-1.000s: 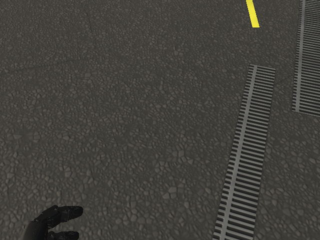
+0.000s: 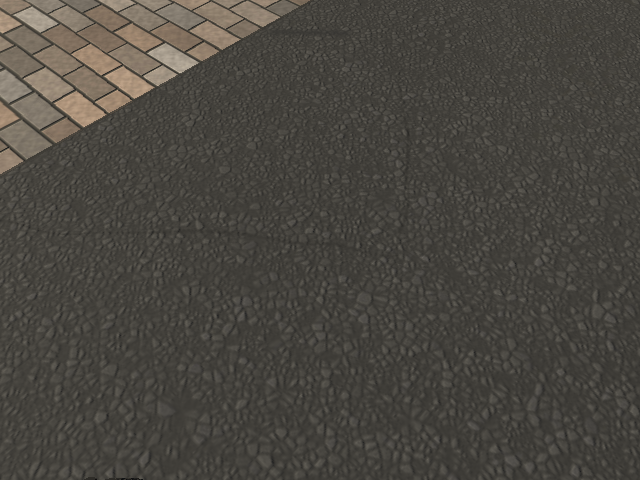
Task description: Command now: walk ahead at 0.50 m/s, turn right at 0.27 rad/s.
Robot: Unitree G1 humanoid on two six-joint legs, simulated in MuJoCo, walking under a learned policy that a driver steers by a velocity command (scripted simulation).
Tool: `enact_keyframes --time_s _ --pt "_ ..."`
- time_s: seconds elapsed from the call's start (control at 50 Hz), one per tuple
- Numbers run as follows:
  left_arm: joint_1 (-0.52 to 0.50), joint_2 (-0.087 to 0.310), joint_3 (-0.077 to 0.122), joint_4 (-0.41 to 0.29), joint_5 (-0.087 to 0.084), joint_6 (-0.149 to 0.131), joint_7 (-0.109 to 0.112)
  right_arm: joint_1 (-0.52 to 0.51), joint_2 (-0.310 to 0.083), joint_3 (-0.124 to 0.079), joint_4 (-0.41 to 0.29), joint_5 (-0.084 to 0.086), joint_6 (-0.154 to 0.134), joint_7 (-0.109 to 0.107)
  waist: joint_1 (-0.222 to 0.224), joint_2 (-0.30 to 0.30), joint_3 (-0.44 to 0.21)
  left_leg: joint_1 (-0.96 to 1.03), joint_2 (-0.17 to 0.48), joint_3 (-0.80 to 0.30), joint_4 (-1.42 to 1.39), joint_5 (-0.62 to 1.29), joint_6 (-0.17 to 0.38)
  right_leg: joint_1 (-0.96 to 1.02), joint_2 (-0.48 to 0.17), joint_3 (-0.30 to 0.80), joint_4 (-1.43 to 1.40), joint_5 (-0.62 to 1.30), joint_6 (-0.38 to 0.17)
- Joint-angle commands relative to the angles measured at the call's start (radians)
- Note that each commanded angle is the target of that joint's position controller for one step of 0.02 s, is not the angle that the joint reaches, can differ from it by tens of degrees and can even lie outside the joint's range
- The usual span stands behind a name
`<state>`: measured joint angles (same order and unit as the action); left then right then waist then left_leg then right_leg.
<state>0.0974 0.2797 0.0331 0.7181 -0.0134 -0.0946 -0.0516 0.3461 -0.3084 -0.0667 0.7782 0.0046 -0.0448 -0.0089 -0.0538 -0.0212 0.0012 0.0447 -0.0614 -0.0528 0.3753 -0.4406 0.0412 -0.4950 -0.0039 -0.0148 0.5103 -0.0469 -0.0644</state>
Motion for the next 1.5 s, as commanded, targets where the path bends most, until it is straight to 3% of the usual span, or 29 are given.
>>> enact_keyframes --time_s 0.02,0.04,0.06,0.08,0.12,0.22,0.38,0.46,0.48,0.5,0.52,0.54,0.58,0.62,0.68,0.82,0.9,0.92,0.94,0.96,0.98,1.02,1.18,1.32,1.36,1.38,1.4,1.44,1.5 --pt "0.288 0.251 0.087 -0.003 0.003 -0.005 0.009 0.015 -0.107 -0.015 -0.082 -0.030 -0.003 -0.019 0.145 -0.068 -0.253 -0.268 0.146 0.047 0.568 0.689 0.031 0.557 -0.146 0.259 0.010 0.034 -0.147" --pt "0.323 0.279 0.091 0.012 -0.005 -0.003 0.001 0.107 -0.025 0.008 -0.094 -0.027 -0.025 -0.006 0.089 -0.300 -0.315 -0.653 -0.033 0.021 0.851 -0.070 -0.038 0.825 -0.312 0.749 -0.141 -0.214 -0.296" --pt "0.324 0.189 0.069 0.006 -0.020 -0.002 0.002 0.027 -0.104 0.000 -0.096 -0.001 -0.048 0.006 0.140 -0.176 -0.276 -0.772 0.019 -0.089 0.929 -0.089 -0.024 0.834 -0.308 0.798 -0.216 -0.393 -0.263" --pt "0.262 0.163 0.062 -0.010 -0.010 0.003 0.009 -0.081 -0.133 -0.008 -0.127 0.022 -0.065 0.014 0.147 -0.104 -0.144 -0.821 0.059 -0.076 0.912 0.004 -0.014 0.718 -0.283 0.672 -0.232 -0.351 -0.230" --pt "0.191 0.150 0.055 -0.032 0.005 0.010 0.016 -0.157 -0.119 -0.008 -0.147 -0.012 -0.082 0.011 0.105 0.021 -0.041 -0.768 0.117 -0.056 0.783 0.109 -0.019 0.514 -0.217 0.520 -0.253 -0.129 -0.210" --pt "0.161 0.174 0.062 -0.041 0.008 0.022 0.046 -0.127 -0.072 -0.004 -0.150 -0.029 -0.043 -0.006 0.035 -0.025 -0.044 -0.639 0.097 -0.005 0.590 0.152 -0.108 0.332 -0.136 0.298 -0.218 0.585 -0.206" --pt "0.233 0.178 0.075 -0.009 -0.013 0.100 0.101 -0.346 -0.054 0.003 -0.194 -0.012 -0.035 0.009 0.105 -0.077 -0.074 -0.530 -0.005 -0.034 0.183 0.445 -0.112 0.333 -0.065 0.351 -0.115 0.348 -0.077" --pt "0.158 0.157 0.073 -0.050 -0.006 0.109 0.104 -0.263 -0.098 -0.017 -0.169 -0.019 -0.058 0.011 0.043 -0.102 -0.083 -0.415 0.021 -0.061 0.019 0.463 -0.056 0.393 -0.055 0.454 0.035 0.268 -0.054" --pt "0.148 0.127 0.062 -0.070 0.001 0.106 0.098 -0.206 -0.125 -0.024 -0.163 -0.032 -0.064 0.003 0.020 -0.057 -0.152 -0.231 0.111 -0.106 -0.010 0.636 -0.006 0.331 -0.005 0.420 0.163 0.191 -0.022" --pt "0.228 0.070 0.045 -0.078 0.022 0.102 0.094 -0.174 -0.170 -0.027 -0.173 -0.046 -0.056 -0.009 0.055 0.143 -0.249 0.027 0.321 -0.294 0.063 1.066 0.094 0.158 0.107 0.307 0.392 -0.322 0.029" --pt "0.363 0.099 0.042 -0.078 -0.002 0.104 0.087 -0.129 -0.159 -0.029 -0.152 -0.046 -0.032 -0.008 0.096 0.347 -0.348 0.173 0.534 -0.585 0.057 1.054 0.281 -0.036 0.163 0.228 0.598 -0.715 0.071" --pt "0.383 0.192 0.066 -0.037 -0.002 0.114 0.085 -0.171 -0.101 -0.019 -0.172 -0.015 -0.018 -0.007 0.090 0.200 -0.292 0.078 0.510 -0.571 0.033 0.836 0.270 -0.067 0.080 0.223 0.707 -0.654 0.109" --pt "0.249 0.216 0.084 -0.044 -0.012 0.151 0.094 -0.242 -0.053 -0.001 -0.189 -0.021 0.008 -0.011 0.072 0.080 -0.138 -0.109 0.368 -0.333 -0.006 0.602 0.183 -0.087 0.036 0.163 0.760 -0.516 0.154" --pt "0.227 0.174 0.078 -0.065 -0.008 0.168 0.096 -0.288 -0.081 -0.005 -0.182 -0.031 0.022 -0.015 0.086 0.124 -0.057 -0.275 0.295 -0.205 -0.071 0.482 0.171 -0.038 0.011 0.112 0.726 -0.429 0.165" --pt "0.211 0.119 0.063 -0.086 -0.006 0.161 0.093 -0.275 -0.085 -0.013 -0.164 -0.033 0.028 -0.021 0.071 0.167 -0.073 -0.261 0.285 -0.117 -0.100 0.500 0.199 -0.014 -0.007 0.064 0.606 -0.388 0.167" --pt "0.141 0.126 0.056 -0.129 0.000 0.155 0.065 -0.280 -0.144 -0.037 -0.135 -0.015 0.045 -0.016 0.046 0.171 -0.106 -0.240 0.346 -0.031 -0.105 0.428 0.205 0.117 -0.052 0.009 0.327 -0.317 0.121" --pt "0.212 0.137 0.070 -0.107 0.003 0.154 0.049 -0.275 -0.147 -0.041 -0.107 0.016 0.054 -0.013 0.094 0.153 -0.104 -0.270 0.334 0.034 0.009 0.371 0.120 0.283 -0.007 -0.043 0.038 -0.187 0.044" --pt "0.244 0.165 0.082 -0.099 0.008 0.154 0.052 -0.227 -0.116 -0.036 -0.082 0.019 0.057 -0.011 0.098 0.081 -0.081 -0.353 0.289 0.094 0.120 0.266 0.041 0.363 -0.023 0.028 -0.073 -0.105 0.000" --pt "0.254 0.279 0.108 -0.118 0.009 0.154 0.071 -0.195 -0.049 -0.019 -0.099 -0.021 0.057 -0.003 0.057 -0.233 -0.063 -0.596 0.152 0.217 0.432 -0.052 -0.081 0.478 -0.279 0.389 -0.156 0.164 -0.110" --pt "0.221 0.324 0.111 -0.153 0.040 0.137 0.066 -0.307 -0.080 -0.029 -0.151 -0.028 0.051 -0.014 0.108 -0.266 -0.041 -0.731 0.040 0.084 0.625 -0.225 -0.106 0.366 -0.390 0.569 -0.204 0.188 -0.276" --pt "0.191 0.278 0.100 -0.154 0.054 0.117 0.062 -0.343 -0.108 -0.039 -0.153 -0.016 0.051 -0.020 0.111 -0.167 -0.041 -0.726 0.066 0.008 0.724 -0.160 -0.091 0.337 -0.337 0.498 -0.221 0.101 -0.257" --pt "0.098 0.216 0.084 -0.159 0.022 0.101 0.067 -0.279 -0.111 -0.050 -0.109 -0.011 0.059 -0.033 0.057 -0.101 -0.039 -0.722 0.087 -0.017 0.734 -0.005 -0.086 0.343 -0.240 0.383 -0.197 0.017 -0.150" --pt "0.117 0.179 0.066 -0.161 0.014 0.115 0.093 -0.286 -0.073 -0.034 -0.106 0.000 0.049 -0.019 0.075 -0.126 -0.091 -0.627 0.063 -0.014 0.536 0.120 -0.135 0.426 -0.183 0.351 -0.140 0.151 -0.148" --pt "0.066 0.098 0.023 -0.110 0.033 0.110 0.064 -0.226 -0.040 -0.006 -0.071 0.005 0.043 0.014 0.058 -0.111 -0.062 -0.275 0.091 0.039 0.137 0.208 -0.102 0.276 -0.166 0.305 -0.120 0.072 -0.133" --pt "0.110 0.096 0.019 -0.081 0.044 0.094 0.060 -0.200 -0.070 -0.002 -0.066 -0.014 0.039 0.012 0.060 -0.058 -0.065 -0.156 0.112 -0.003 0.038 0.360 -0.064 0.221 -0.099 0.270 -0.117 -0.232 -0.052" --pt "0.139 0.104 0.022 -0.084 0.060 0.087 0.059 -0.199 -0.134 -0.011 -0.075 -0.011 0.040 0.005 0.103 0.041 -0.054 -0.160 0.174 -0.074 0.074 0.389 -0.017 0.181 -0.026 0.207 -0.059 -0.404 -0.015" --pt "0.117 0.102 0.024 -0.101 0.056 0.078 0.062 -0.184 -0.177 -0.029 -0.054 0.008 0.043 0.004 0.105 0.145 -0.032 -0.245 0.173 -0.128 0.044 0.073 0.064 0.167 0.059 0.087 -0.005 -0.463 0.022" --pt "0.034 0.105 0.035 -0.116 0.024 0.059 0.070 -0.121 -0.152 -0.024 -0.042 0.005 0.033 0.005 0.052 0.236 0.066 -0.333 0.270 -0.368 -0.144 -0.307 0.149 0.114 0.078 0.000 0.153 -0.427 0.054" --pt "0.038 0.072 0.038 -0.122 0.007 0.020 0.058 -0.135 -0.143 -0.022 -0.051 0.018 0.023 -0.006 0.073 0.263 0.093 -0.342 0.276 -0.441 -0.153 -0.232 0.158 0.160 0.047 0.049 0.057 -0.373 0.023"
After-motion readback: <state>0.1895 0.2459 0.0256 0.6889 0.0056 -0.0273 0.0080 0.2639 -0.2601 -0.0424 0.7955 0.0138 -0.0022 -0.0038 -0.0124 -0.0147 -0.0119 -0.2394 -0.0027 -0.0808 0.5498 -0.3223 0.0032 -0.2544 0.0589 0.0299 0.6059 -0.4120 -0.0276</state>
